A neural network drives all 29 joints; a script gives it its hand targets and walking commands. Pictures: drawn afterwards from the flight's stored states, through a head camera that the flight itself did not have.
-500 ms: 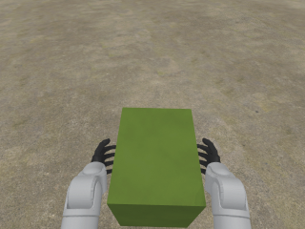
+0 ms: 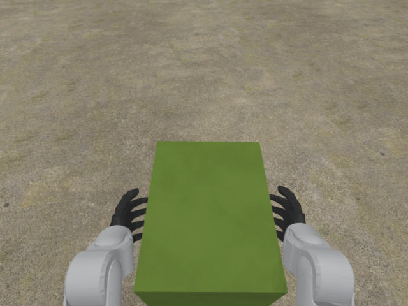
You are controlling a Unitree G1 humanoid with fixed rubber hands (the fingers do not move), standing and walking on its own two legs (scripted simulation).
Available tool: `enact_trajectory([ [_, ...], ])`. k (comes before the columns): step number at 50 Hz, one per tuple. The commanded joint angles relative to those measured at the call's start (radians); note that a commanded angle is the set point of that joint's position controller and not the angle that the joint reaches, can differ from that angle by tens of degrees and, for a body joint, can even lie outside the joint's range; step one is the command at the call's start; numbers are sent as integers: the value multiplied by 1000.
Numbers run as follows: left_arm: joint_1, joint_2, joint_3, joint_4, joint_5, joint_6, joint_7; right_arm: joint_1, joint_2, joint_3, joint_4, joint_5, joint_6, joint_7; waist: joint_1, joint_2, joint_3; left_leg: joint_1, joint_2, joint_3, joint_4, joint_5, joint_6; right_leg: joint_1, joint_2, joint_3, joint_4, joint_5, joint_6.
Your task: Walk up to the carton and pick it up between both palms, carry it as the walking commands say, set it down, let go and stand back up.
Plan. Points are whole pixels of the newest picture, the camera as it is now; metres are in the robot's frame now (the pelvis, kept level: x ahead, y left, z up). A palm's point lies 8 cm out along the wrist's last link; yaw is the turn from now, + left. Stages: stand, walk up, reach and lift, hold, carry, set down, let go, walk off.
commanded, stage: carry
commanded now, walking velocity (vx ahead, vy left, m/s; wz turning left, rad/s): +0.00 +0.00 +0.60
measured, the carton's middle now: (207, 230) +0.27 +0.00 +0.03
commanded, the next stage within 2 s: none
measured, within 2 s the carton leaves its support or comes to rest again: neither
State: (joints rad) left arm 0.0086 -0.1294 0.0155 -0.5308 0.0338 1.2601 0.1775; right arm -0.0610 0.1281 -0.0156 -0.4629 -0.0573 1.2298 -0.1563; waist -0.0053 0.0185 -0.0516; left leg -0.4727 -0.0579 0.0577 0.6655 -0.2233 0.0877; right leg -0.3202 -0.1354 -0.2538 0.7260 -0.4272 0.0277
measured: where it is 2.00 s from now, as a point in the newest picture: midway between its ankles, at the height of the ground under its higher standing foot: outside the picture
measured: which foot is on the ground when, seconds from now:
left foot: down 0.00-0.12, up 0.14-0.32, down 0.34-0.64, up 0.66-0.94, down 0.96-1.00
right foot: down 0.00-0.34, up 0.36-0.60, down 0.62-0.96, up 0.98-1.00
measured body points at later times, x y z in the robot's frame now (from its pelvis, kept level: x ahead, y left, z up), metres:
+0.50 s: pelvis -0.04 +0.05 +0.01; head -0.02 +0.06 +0.45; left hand +0.16 +0.27 +0.07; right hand +0.25 -0.01 +0.07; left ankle +0.00 +0.16 -0.72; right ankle -0.03 -0.08 -0.67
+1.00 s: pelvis -0.12 +0.10 +0.00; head -0.11 +0.09 +0.45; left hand +0.00 +0.36 +0.09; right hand +0.18 +0.14 +0.10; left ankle -0.16 +0.20 -0.72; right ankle -0.02 -0.05 -0.71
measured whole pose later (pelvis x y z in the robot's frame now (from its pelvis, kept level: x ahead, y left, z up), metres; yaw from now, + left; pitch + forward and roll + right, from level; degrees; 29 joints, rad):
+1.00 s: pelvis -0.12 +0.10 +0.00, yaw +37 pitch +2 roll +2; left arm 0.00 -0.13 0.02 -0.56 0.03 1.23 0.18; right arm -0.10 0.13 -0.02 -0.48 -0.04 1.22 -0.17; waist -0.04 -0.02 -0.05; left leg -0.36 0.03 0.16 0.60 -0.24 0.00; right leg -0.38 -0.33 -0.24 0.80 -0.44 0.12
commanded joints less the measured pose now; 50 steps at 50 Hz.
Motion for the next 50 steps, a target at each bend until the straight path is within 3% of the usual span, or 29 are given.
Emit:
enact_trajectory([
  [1,-525,-927,-627,-188,-341,-66,-154,-379,945,584,-140,299,-27,138,-1,103,-293,121,253,-349,-302,169,27,102,2,59,-61,-88,53],
  [4,-530,-946,-633,-194,-350,-75,-157,-381,955,589,-156,295,-33,138,13,13,-290,19,169,-233,-279,38,-46,246,-50,95,-237,-44,21],
  [6,-524,-926,-626,-176,-339,-71,-156,-370,947,591,-146,289,-27,137,16,-205,-261,-87,75,-91,-55,-99,-70,283,-255,243,-367,18,-53],
  [7,-515,-915,-623,-164,-332,-66,-156,-376,929,582,-145,284,-23,136,16,-251,-245,-130,72,-26,139,-158,-67,248,-386,289,-399,188,-109],
  [8,-498,-896,-624,-168,-322,-61,-154,-366,921,576,-132,287,-17,136,17,-187,-215,-157,91,-3,246,-222,-68,215,-438,272,-390,340,-140],
  [9,-490,-876,-619,-168,-312,-59,-152,-367,917,583,-123,295,-14,136,13,-127,-193,-169,110,-3,269,-228,-67,224,-420,223,-345,481,-127],
  [11,-499,-864,-613,-174,-302,-62,-146,-361,923,597,-105,301,-10,139,6,-137,-196,-115,106,26,209,-170,-65,255,-340,86,-224,692,-63],
  [15,-462,-854,-582,-168,-287,-62,-133,-345,930,595,-94,313,-3,138,-5,-191,-219,80,47,140,-56,-43,-77,207,-254,-41,-37,695,11],
  [16,-450,-846,-577,-158,-282,-60,-132,-324,924,589,-81,313,-2,136,-14,-133,-237,174,53,96,-143,40,-62,144,-215,-60,88,615,40],
  [17,-450,-830,-575,-153,-278,-56,-131,-296,908,575,-67,307,-2,134,-26,11,-263,309,164,-87,-187,365,-23,-10,-165,-53,261,337,84],
  [18,-454,-827,-591,-161,-275,-50,-131,-297,892,556,-58,298,-7,128,-28,323,-266,416,389,-454,-188,885,109,-284,8,-36,437,-274,142],
  [19,-433,-848,-587,-122,-265,-50,-136,-323,888,553,-94,300,-8,134,-14,226,-293,406,415,-477,-188,907,154,-278,-30,146,491,-334,122],
  [20,-457,-894,-615,-146,-287,-58,-147,-347,922,569,-116,306,-16,142,-11,170,-309,389,398,-420,-187,743,135,-273,-30,180,474,-302,115],
  [23,-536,-984,-645,-166,-333,-87,-164,-405,977,587,-157,310,-45,157,-5,90,-305,263,285,-284,-272,218,75,-185,-5,152,362,-89,104],
  [24,-558,-990,-659,-194,-350,-97,-167,-397,982,583,-157,307,-55,157,-7,118,-307,235,288,-305,-293,152,86,-157,13,146,302,-77,102],
  [28,-513,-962,-669,-216,-366,-108,-166,-328,951,590,-182,294,-70,144,-7,136,-358,246,272,-317,-287,213,70,-25,60,142,53,-66,76],
  [30,-467,-932,-651,-199,-355,-98,-162,-302,913,593,-180,286,-60,133,4,113,-363,192,224,-275,-260,204,19,133,77,101,-200,20,57],
  [31,-460,-919,-643,-195,-355,-91,-162,-288,895,588,-172,277,-55,127,9,72,-351,110,187,-244,-228,149,-23,249,42,113,-326,77,39],
  [32,-451,-889,-629,-182,-344,-85,-162,-281,874,593,-168,267,-45,125,18,-108,-295,-69,99,-140,-107,-36,-82,327,-141,284,-438,58,-22],
  [33,-445,-883,-608,-152,-331,-84,-161,-336,861,606,-192,275,-34,126,21,-402,-252,-159,4,6,249,-291,-109,235,-422,512,-476,298,-168],
  [34,-445,-871,-609,-161,-319,-77,-161,-354,877,601,-169,283,-31,125,12,-258,-194,-200,64,9,440,-343,-104,179,-443,442,-455,486,-198],
  [35,-465,-876,-614,-182,-322,-82,-165,-380,903,622,-179,303,-33,126,9,-152,-204,-190,79,-19,526,-317,-100,194,-403,356,-392,599,-187],
  [36,-476,-870,-611,-189,-320,-84,-167,-383,922,634,-170,312,-33,128,5,-110,-210,-183,93,-25,576,-249,-101,204,-347,271,-351,633,-149],
  [39,-473,-848,-587,-190,-302,-88,-158,-387,925,646,-172,322,-29,126,1,-199,-204,-152,86,49,411,-172,-119,260,-255,107,-272,712,-67],
  [45,-391,-798,-551,-166,-277,-71,-131,-346,873,620,-129,312,7,111,21,-297,-222,-1,65,164,61,-190,-107,266,-286,36,-206,731,-54],
  [47,-387,-794,-551,-148,-266,-65,-123,-318,860,606,-99,307,12,114,-4,-251,-249,148,53,175,-201,-24,-95,231,-273,-8,-106,671,1],
  [48,-393,-792,-555,-140,-260,-64,-122,-311,857,593,-81,307,9,117,-14,-153,-279,296,84,92,-300,42,-82,115,-234,-21,24,505,48],
  [49,-426,-775,-561,-147,-261,-63,-124,-309,844,583,-70,302,4,119,-26,31,-269,451,266,-146,-304,337,-47,-138,-178,-4,196,128,96],
  [50,-443,-784,-605,-166,-275,-54,-126,-295,832,541,-54,283,-7,119,-23,347,-241,450,490,-466,-263,769,99,-371,-11,6,354,-327,144],
])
